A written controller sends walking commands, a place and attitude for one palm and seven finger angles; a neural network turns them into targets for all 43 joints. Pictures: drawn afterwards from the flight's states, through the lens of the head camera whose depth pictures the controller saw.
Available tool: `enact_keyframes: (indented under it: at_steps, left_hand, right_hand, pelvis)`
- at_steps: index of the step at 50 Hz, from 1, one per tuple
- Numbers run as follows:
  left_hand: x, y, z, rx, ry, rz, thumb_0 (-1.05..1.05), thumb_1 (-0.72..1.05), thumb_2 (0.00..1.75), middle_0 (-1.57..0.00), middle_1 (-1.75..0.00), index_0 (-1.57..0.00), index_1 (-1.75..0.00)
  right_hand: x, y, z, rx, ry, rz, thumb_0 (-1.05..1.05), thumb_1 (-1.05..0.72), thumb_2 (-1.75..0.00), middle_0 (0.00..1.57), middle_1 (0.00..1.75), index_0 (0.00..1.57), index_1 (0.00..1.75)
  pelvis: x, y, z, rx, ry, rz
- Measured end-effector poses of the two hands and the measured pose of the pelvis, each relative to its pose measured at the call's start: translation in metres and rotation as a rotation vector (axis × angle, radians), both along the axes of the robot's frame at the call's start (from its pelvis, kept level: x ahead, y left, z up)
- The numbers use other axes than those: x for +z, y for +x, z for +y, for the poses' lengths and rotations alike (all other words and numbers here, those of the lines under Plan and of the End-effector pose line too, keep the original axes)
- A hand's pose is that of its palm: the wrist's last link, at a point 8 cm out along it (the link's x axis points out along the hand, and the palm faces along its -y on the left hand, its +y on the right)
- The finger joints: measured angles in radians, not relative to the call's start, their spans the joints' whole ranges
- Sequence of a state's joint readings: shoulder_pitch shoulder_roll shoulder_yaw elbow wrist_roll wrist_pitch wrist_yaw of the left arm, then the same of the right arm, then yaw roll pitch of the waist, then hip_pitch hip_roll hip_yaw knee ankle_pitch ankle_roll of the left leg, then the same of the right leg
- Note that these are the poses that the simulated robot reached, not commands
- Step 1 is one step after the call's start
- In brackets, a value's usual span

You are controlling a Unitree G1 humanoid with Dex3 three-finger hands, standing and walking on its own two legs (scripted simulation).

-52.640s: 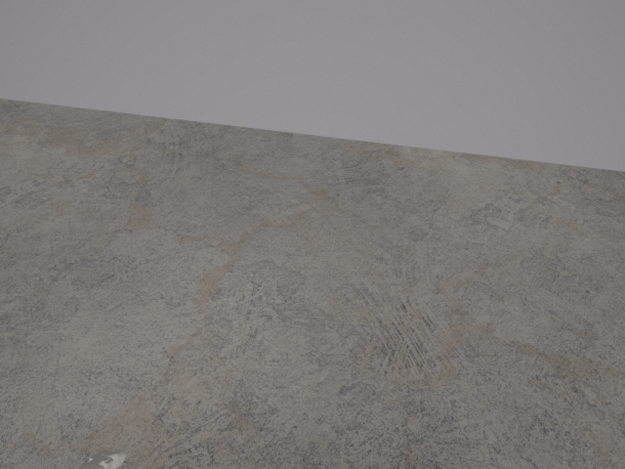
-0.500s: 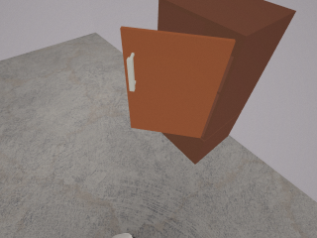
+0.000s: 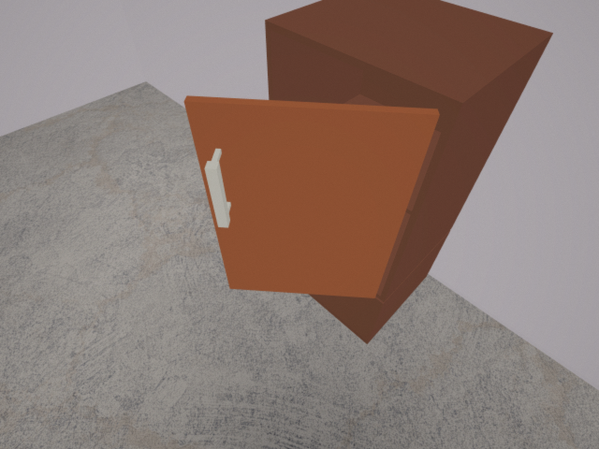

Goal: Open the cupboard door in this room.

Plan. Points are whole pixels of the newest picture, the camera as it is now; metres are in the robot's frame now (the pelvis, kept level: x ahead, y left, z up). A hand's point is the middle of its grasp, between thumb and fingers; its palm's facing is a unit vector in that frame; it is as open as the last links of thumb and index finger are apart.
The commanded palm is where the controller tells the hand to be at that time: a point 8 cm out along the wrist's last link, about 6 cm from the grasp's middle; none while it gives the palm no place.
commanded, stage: come to a stop and stand still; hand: left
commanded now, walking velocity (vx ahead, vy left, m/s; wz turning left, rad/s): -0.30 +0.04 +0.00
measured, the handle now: (220, 189) +0.57 +0.18 -0.01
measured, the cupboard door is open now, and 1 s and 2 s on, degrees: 41 41 41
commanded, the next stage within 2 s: look again from close up in 1.30 s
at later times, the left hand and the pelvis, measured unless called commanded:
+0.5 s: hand out of the picture +0.07 +0.19 -0.17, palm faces +0.01 -0.97 -0.26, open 7.3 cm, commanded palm none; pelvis +0.01 +0.00 -0.01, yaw -1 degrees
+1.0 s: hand out of the picture -0.01 +0.22 -0.16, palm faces +0.00 -0.97 -0.25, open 7.3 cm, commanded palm none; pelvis -0.05 +0.02 +0.00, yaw -1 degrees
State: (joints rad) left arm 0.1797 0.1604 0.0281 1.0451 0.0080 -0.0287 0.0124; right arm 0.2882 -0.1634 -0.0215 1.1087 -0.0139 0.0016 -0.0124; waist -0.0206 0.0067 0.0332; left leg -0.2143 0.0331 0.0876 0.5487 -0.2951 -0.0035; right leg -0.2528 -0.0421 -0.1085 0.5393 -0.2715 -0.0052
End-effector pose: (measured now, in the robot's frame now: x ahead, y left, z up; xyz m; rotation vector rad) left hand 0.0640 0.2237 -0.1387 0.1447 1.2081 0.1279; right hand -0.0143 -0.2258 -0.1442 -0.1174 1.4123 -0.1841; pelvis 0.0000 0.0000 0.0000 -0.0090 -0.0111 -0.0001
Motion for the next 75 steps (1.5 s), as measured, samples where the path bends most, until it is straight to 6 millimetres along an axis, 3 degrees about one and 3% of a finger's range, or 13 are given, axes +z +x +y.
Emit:
enact_keyframes:
  at_steps: [7,13,17,23,27,31,37,43,50,57,64,75]
  left_hand:
    - [0.000,0.024,0.013,0.002,0.011,0.046,0.00,0.92,0.90,-0.20,-0.30,-0.21,-0.30]
    - [0.006,0.034,0.020,0.030,0.061,0.023,0.00,0.92,0.90,-0.20,-0.30,-0.20,-0.30]
    - [0.006,0.026,0.018,0.027,0.087,0.029,0.00,0.91,0.90,-0.20,-0.30,-0.20,-0.30]
    - [-0.001,0.004,0.017,-0.002,0.087,0.049,0.00,0.91,0.90,-0.20,-0.30,-0.21,-0.30]
    - [-0.002,-0.004,0.016,-0.005,0.069,0.023,0.01,0.91,0.90,-0.20,-0.30,-0.21,-0.30]
    - [0.000,-0.013,0.014,-0.012,0.053,-0.018,0.01,0.91,0.90,-0.20,-0.30,-0.21,-0.30]
    - [0.004,-0.026,0.018,-0.024,0.042,-0.046,0.01,0.91,0.90,-0.20,-0.30,-0.21,-0.30]
    - [0.009,-0.043,0.031,-0.025,0.056,-0.044,0.01,0.91,0.90,-0.20,-0.30,-0.21,-0.30]
    - [0.008,-0.077,0.041,-0.016,0.074,0.028,0.01,0.91,0.90,-0.20,-0.30,-0.21,-0.30]
    - [0.004,-0.113,0.038,-0.003,0.062,0.119,0.01,0.91,0.90,-0.20,-0.30,-0.20,-0.30]
    - [-0.002,-0.132,0.030,0.005,0.033,0.164,0.01,0.91,0.90,-0.20,-0.30,-0.20,-0.30]
    - [-0.007,-0.129,0.025,0.005,-0.002,0.153,0.00,0.91,0.90,-0.20,-0.30,-0.21,-0.30]
  right_hand:
    - [0.008,0.029,0.012,-0.012,-0.016,-0.022,0.01,-0.91,-0.90,0.20,0.30,0.20,0.29]
    - [0.002,0.046,-0.002,0.017,-0.016,-0.019,0.01,-0.92,-0.90,0.20,0.30,0.21,0.29]
    - [-0.004,0.060,-0.019,0.011,-0.026,-0.038,0.01,-0.91,-0.90,0.20,0.30,0.21,0.29]
    - [0.007,0.093,-0.031,0.031,-0.073,-0.198,0.01,-0.91,-0.90,0.20,0.30,0.20,0.29]
    - [0.017,0.112,-0.030,0.050,-0.094,-0.310,0.01,-0.91,-0.90,0.20,0.30,0.20,0.29]
    - [0.024,0.117,-0.023,0.073,-0.087,-0.376,0.01,-0.91,-0.90,0.19,0.30,0.20,0.29]
    - [0.025,0.094,-0.005,0.087,-0.049,-0.378,0.01,-0.91,-0.90,0.20,0.30,0.20,0.29]
    - [0.016,0.045,0.007,0.079,-0.018,-0.281,0.01,-0.91,-0.90,0.20,0.30,0.20,0.29]
    - [0.006,-0.016,0.009,0.035,-0.008,-0.140,0.01,-0.91,-0.90,0.20,0.30,0.21,0.29]
    - [0.005,-0.059,0.005,-0.002,-0.019,-0.041,0.01,-0.91,-0.90,0.20,0.30,0.20,0.29]
    - [0.006,-0.072,0.003,-0.017,-0.032,-0.016,0.01,-0.91,-0.90,0.20,0.30,0.20,0.29]
    - [0.008,-0.055,0.014,-0.011,-0.031,-0.061,0.01,-0.91,-0.90,0.20,0.30,0.20,0.29]
  pelvis:
    - [0.005,0.017,0.006,-0.012,0.008,0.008]
    - [0.001,0.021,-0.004,0.009,0.011,0.010]
    - [-0.003,0.021,-0.009,0.017,0.010,0.017]
    - [-0.007,0.016,-0.005,-0.010,0.028,-0.002]
    - [-0.009,0.010,-0.001,-0.027,0.018,-0.015]
    - [-0.009,-0.002,0.000,-0.028,0.006,-0.020]
    - [-0.005,-0.021,0.007,-0.022,0.008,-0.033]
    - [-0.001,-0.036,0.013,-0.020,0.008,-0.035]
    - [0.001,-0.049,0.018,-0.020,0.011,-0.033]
    - [0.002,-0.057,0.019,-0.022,0.010,-0.029]
    - [0.002,-0.061,0.020,-0.025,0.007,-0.029]
    - [0.002,-0.063,0.026,-0.026,0.000,-0.026]
